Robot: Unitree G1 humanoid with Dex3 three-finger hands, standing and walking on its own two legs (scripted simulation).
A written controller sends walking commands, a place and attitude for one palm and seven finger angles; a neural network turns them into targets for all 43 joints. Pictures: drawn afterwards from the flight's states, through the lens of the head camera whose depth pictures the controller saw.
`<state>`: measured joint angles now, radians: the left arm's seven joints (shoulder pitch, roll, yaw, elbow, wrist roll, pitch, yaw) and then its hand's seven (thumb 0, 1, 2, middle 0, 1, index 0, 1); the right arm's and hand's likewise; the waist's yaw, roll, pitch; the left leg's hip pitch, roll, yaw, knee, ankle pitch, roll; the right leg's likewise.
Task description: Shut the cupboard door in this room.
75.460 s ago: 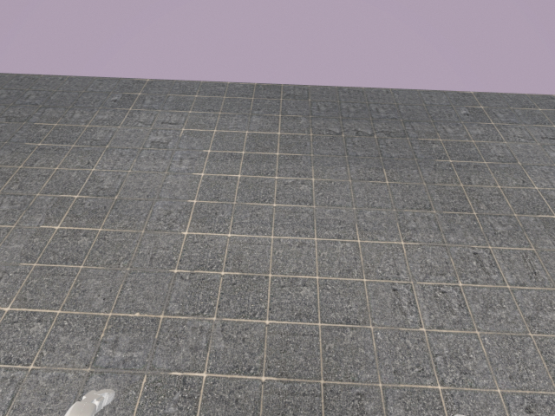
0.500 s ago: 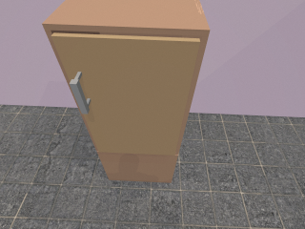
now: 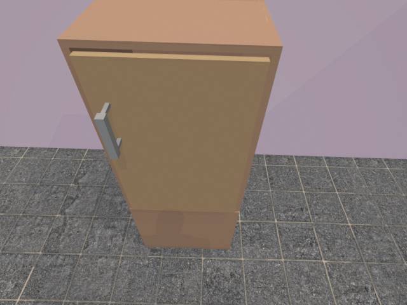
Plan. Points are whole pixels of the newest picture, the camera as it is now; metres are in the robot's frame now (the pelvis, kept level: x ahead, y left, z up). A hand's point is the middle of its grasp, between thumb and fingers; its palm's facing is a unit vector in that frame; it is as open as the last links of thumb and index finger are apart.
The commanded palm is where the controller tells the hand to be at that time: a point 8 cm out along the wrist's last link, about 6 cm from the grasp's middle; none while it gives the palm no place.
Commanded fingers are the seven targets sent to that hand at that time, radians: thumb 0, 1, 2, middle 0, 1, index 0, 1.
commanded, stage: look again from close up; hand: left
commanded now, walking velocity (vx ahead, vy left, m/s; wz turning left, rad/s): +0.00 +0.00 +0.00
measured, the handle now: (110, 131) +0.46 +0.24 +0.08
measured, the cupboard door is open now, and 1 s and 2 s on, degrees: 0 0 0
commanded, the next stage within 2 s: raise the hand and make a fist in 0.08 s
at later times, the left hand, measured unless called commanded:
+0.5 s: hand (135, 267) +0.19 +0.14 +0.01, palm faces +0.02 -1.00 +0.02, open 6.6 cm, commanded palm +0.11 +0.21 -0.04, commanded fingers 0.00 0.90 0.90 -0.49 -0.62 -0.49 -0.62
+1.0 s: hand (116, 269) +0.18 +0.17 +0.00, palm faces +0.02 -1.00 -0.01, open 4.2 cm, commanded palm +0.14 +0.23 +0.01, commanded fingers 0.00 0.90 0.90 -0.95 -1.12 -0.95 -1.12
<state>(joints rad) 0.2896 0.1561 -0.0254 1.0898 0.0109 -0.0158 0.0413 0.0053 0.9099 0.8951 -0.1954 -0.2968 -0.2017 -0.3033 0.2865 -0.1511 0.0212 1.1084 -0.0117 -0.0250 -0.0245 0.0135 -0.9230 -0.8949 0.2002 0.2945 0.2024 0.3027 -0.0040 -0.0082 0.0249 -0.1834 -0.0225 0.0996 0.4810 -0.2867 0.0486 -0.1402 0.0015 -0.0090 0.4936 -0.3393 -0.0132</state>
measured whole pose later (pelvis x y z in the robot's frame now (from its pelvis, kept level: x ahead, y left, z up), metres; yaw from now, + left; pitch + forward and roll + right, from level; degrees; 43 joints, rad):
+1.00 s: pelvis -0.02 -0.02 -0.06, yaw +3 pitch +10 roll +0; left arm 0.43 0.24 0.15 -0.10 -0.30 -0.19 -0.27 0.02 0.90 0.90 -0.77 -0.93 -0.78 -0.93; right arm 0.29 -0.18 0.03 0.52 0.04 -0.21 -0.05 0.02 -0.90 -0.89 0.21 0.30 0.21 0.30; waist -0.01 0.03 -0.10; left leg -0.69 -0.02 0.00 0.98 -0.48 0.02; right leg -0.70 0.04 -0.08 0.96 -0.44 -0.06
